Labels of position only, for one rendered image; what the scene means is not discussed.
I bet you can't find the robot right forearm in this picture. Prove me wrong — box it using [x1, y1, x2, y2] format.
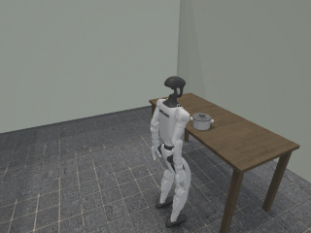
[172, 140, 184, 173]

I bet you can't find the robot right shin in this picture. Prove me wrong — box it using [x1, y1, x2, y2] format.
[170, 190, 189, 222]

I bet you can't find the left robot hand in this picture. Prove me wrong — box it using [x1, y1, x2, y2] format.
[151, 145, 161, 160]

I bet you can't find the lid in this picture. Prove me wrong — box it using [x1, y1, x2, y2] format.
[192, 113, 212, 122]

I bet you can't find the robot right upper arm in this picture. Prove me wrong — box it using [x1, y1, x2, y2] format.
[170, 108, 190, 147]

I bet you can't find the table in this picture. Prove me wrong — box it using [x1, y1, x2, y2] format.
[149, 92, 300, 233]

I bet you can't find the pot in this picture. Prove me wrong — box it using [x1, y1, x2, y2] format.
[190, 117, 214, 130]

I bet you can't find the robot left upper arm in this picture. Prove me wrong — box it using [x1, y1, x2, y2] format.
[151, 98, 166, 129]

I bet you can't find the robot right thigh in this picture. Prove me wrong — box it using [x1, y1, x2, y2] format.
[170, 156, 191, 197]

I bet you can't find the right robot hand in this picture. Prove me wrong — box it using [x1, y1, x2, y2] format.
[175, 171, 187, 189]

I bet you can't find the robot left forearm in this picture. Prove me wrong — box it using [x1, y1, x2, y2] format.
[150, 125, 159, 147]

